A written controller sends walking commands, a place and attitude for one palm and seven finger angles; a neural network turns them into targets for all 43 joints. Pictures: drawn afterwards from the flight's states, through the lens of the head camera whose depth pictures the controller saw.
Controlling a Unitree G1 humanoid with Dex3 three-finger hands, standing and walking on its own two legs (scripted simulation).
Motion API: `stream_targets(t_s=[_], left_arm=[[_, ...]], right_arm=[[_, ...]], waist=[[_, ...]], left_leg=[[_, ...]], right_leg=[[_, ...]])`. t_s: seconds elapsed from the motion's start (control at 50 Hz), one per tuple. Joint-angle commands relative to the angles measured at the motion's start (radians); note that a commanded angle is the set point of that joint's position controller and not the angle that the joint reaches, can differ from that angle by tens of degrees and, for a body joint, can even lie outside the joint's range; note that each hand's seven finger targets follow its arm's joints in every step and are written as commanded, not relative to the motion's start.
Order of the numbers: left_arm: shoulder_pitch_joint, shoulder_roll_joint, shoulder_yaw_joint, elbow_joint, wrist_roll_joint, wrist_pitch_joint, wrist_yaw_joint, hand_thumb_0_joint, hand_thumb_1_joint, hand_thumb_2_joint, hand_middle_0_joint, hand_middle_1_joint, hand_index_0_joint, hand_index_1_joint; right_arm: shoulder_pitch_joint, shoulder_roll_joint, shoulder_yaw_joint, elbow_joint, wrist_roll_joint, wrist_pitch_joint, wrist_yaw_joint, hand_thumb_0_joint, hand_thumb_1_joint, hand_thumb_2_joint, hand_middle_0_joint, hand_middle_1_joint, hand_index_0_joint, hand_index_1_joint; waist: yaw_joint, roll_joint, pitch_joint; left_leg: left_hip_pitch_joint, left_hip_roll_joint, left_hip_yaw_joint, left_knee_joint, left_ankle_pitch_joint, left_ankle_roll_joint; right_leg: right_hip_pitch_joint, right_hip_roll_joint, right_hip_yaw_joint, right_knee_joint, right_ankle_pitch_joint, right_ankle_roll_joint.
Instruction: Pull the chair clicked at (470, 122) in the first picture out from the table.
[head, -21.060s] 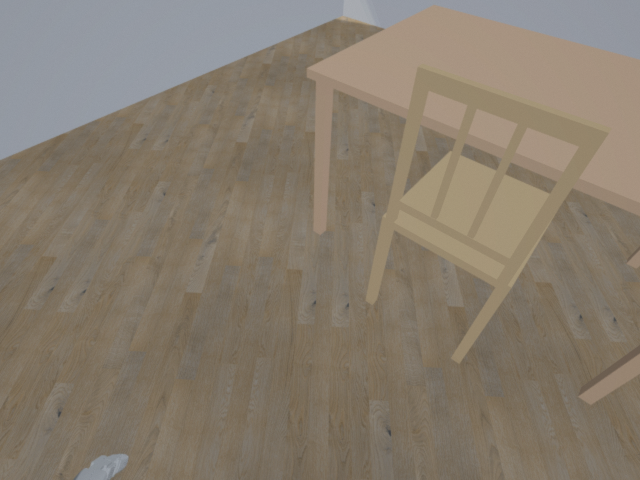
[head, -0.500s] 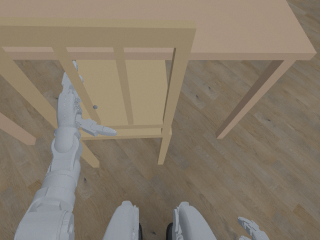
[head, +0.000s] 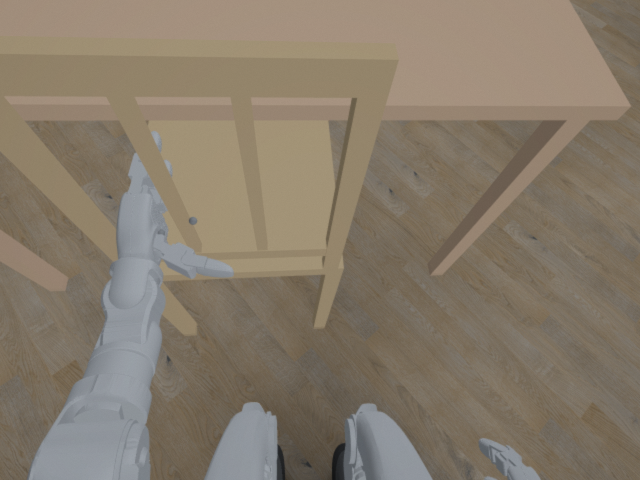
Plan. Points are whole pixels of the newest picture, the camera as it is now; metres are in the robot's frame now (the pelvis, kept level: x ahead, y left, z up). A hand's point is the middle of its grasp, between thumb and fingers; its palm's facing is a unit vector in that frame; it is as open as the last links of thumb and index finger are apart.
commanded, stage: hook a spindle and tug to test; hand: left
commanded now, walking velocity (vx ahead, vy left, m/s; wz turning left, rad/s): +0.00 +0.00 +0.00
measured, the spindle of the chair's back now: (168, 192) +0.45 +0.18 +0.03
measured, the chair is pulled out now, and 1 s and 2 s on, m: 0.00 0.00 0.04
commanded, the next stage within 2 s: step backward, pulling the chair out in 1.48 s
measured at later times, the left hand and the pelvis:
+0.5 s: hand (194, 218) +0.43 +0.15 +0.01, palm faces +0.05 -1.00 -0.03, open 12.8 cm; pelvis +0.00 +0.00 +0.00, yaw +0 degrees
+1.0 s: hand (192, 219) +0.43 +0.15 +0.01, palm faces +0.06 -1.00 -0.02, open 4.8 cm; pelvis +0.01 +0.00 +0.00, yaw +0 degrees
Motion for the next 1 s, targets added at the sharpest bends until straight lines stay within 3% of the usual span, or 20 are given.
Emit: stream_targets(t_s=[0.0,0.12,0.16,0.26,0.3,0.44,0.46,0.56,0.62,0.76,0.8,0.84,0.9,0.92,0.94,0.98], left_arm=[[-0.3,0.178,0.065,-0.243,0.001,-0.087,0.037,0.0,-0.5,0.3,-0.095,-0.19,-0.095,-0.19],[-0.303,0.147,0.031,-0.224,0.02,-0.093,0.05,0.0,-0.5,0.3,-0.201,-0.518,-0.201,-0.518],[-0.282,0.108,0.001,-0.199,0.02,-0.081,0.041,0.0,-0.5,0.3,-0.236,-0.628,-0.236,-0.628],[-0.314,0.097,-0.008,-0.219,0.002,-0.072,0.03,0.0,-0.5,0.3,-0.324,-0.902,-0.324,-0.902],[-0.308,0.085,-0.012,-0.24,-0.002,-0.075,0.034,0.0,-0.388,0.348,-0.359,-1.012,-0.359,-1.012],[-0.333,0.156,0.045,-0.206,0.027,-0.094,0.07,0.0,0.004,0.516,-0.482,-1.395,-0.482,-1.395],[-0.335,0.141,0.029,-0.19,0.03,-0.092,0.068,0.0,0.06,0.54,-0.5,-1.45,-0.5,-1.45],[-0.341,0.129,0.019,-0.209,0.024,-0.089,0.058,0.0,0.34,0.66,-0.5,-1.45,-0.5,-1.45],[-0.319,0.1,-0.003,-0.228,0.008,-0.08,0.046,0.0,0.508,0.732,-0.5,-1.45,-0.5,-1.45],[-0.288,0.154,0.048,-0.199,0.01,-0.071,0.054,0.0,0.9,0.9,-0.5,-1.45,-0.5,-1.45],[-0.302,0.121,0.017,-0.205,0.016,-0.08,0.052,0.0,0.9,0.9,-0.5,-1.45,-0.5,-1.45],[-0.289,0.123,0.021,-0.232,0.014,-0.089,0.049,0.0,0.9,0.9,-0.5,-1.45,-0.5,-1.45],[-0.221,0.108,0.009,-0.257,0.005,-0.087,0.042,0.0,0.9,0.9,-0.5,-1.45,-0.5,-1.45],[-0.228,0.089,-0.011,-0.26,0.002,-0.083,0.038,0.0,0.9,0.9,-0.5,-1.45,-0.5,-1.45],[-0.221,0.098,-0.004,-0.264,0.002,-0.08,0.038,0.0,0.9,0.9,-0.5,-1.45,-0.5,-1.45],[-0.196,0.113,0.012,-0.265,-0.002,-0.071,0.041,0.0,0.9,0.9,-0.5,-1.45,-0.5,-1.45]], right_arm=[[0.089,-0.16,-0.059,-0.094,-0.009,-0.023,-0.009,0.0,-0.9,-0.9,0.2,0.3,0.2,0.3],[0.091,-0.157,-0.055,-0.093,-0.011,-0.019,-0.004,0.0,-0.9,-0.9,0.2,0.3,0.2,0.3],[0.09,-0.157,-0.057,-0.092,-0.009,-0.015,-0.001,0.0,-0.9,-0.9,0.2,0.3,0.2,0.3],[0.09,-0.162,-0.061,-0.089,-0.005,-0.012,-0.005,0.0,-0.9,-0.9,0.2,0.3,0.2,0.3],[0.09,-0.158,-0.062,-0.091,-0.006,-0.015,-0.005,0.0,-0.9,-0.9,0.2,0.3,0.2,0.3],[0.092,-0.158,-0.056,-0.082,-0.014,-0.012,-0.006,0.0,-0.9,-0.9,0.2,0.3,0.2,0.3],[0.09,-0.156,-0.055,-0.081,-0.014,-0.011,-0.005,0.0,-0.9,-0.9,0.2,0.3,0.2,0.3],[0.094,-0.159,-0.058,-0.089,-0.013,-0.008,-0.003,0.0,-0.9,-0.9,0.2,0.3,0.2,0.3],[0.094,-0.158,-0.061,-0.094,-0.009,-0.01,-0.001,0.0,-0.9,-0.9,0.2,0.3,0.2,0.3],[0.095,-0.156,-0.057,-0.087,-0.006,-0.003,-0.006,0.0,-0.9,-0.9,0.2,0.3,0.2,0.3],[0.091,-0.151,-0.055,-0.09,-0.008,-0.004,-0.005,0.0,-0.9,-0.9,0.2,0.3,0.2,0.3],[0.094,-0.153,-0.059,-0.093,-0.009,-0.008,-0.001,0.0,-0.9,-0.9,0.2,0.3,0.2,0.3],[0.088,-0.152,-0.061,-0.105,-0.007,-0.007,0.002,0.0,-0.9,-0.9,0.2,0.3,0.2,0.3],[0.089,-0.151,-0.06,-0.105,-0.006,-0.007,0.003,0.0,-0.9,-0.9,0.2,0.3,0.2,0.3],[0.088,-0.152,-0.062,-0.101,-0.004,-0.007,0.004,0.0,-0.9,-0.9,0.2,0.3,0.2,0.3],[0.084,-0.154,-0.062,-0.102,-0.002,-0.005,0.002,0.0,-0.9,-0.9,0.2,0.3,0.2,0.3]], waist=[[0.006,0.064,-0.488],[-0.013,0.05,-0.458],[-0.017,0.053,-0.438],[-0.025,0.06,-0.436],[-0.017,0.066,-0.463],[-0.012,0.054,-0.438],[-0.016,0.049,-0.43],[-0.014,0.092,-0.476],[-0.019,0.07,-0.502],[-0.013,0.023,-0.438],[-0.018,0.053,-0.429],[-0.009,0.071,-0.466],[0.001,0.067,-0.485],[-0.008,0.059,-0.481],[-0.004,0.07,-0.466],[-0.003,0.032,-0.453]], left_leg=[[0.416,0.007,-0.096,-0.154,0.375,-0.047],[0.393,0.008,-0.095,-0.149,0.364,-0.045],[0.403,0.01,-0.098,-0.155,0.36,-0.048],[0.433,0.014,-0.108,-0.162,0.36,-0.051],[0.448,0.013,-0.108,-0.16,0.376,-0.051],[0.392,0.008,-0.106,-0.155,0.334,-0.049],[0.38,0.005,-0.103,-0.153,0.32,-0.047],[0.435,0.011,-0.108,-0.153,0.373,-0.054],[0.448,0.012,-0.107,-0.149,0.398,-0.051],[0.363,0.004,-0.086,-0.15,0.349,-0.041],[0.375,0.004,-0.085,-0.151,0.355,-0.043],[0.409,0.008,-0.089,-0.147,0.384,-0.047],[0.43,0.01,-0.088,-0.153,0.411,-0.049],[0.43,0.01,-0.093,-0.151,0.42,-0.047],[0.429,0.011,-0.088,-0.153,0.415,-0.049],[0.403,0.009,-0.086,-0.156,0.384,-0.045]], right_leg=[[0.183,0.009,0.063,-0.129,0.289,0.005],[0.174,0.012,0.062,-0.126,0.288,0.005],[0.157,0.013,0.057,-0.133,0.279,0.005],[0.131,0.012,0.05,-0.141,0.261,0.003],[0.141,0.011,0.051,-0.14,0.271,0.004],[0.14,0.011,0.055,-0.126,0.246,0.003],[0.144,0.012,0.058,-0.129,0.241,0.004],[0.139,0.012,0.055,-0.124,0.272,0.0],[0.161,0.014,0.054,-0.129,0.296,0.002],[0.195,0.013,0.067,-0.139,0.298,0.007],[0.176,0.012,0.065,-0.137,0.297,0.006],[0.175,0.013,0.062,-0.13,0.307,0.004],[0.195,0.014,0.062,-0.135,0.328,0.004],[0.193,0.014,0.059,-0.131,0.335,0.004],[0.188,0.013,0.059,-0.135,0.332,0.004],[0.206,0.015,0.061,-0.141,0.322,0.006]])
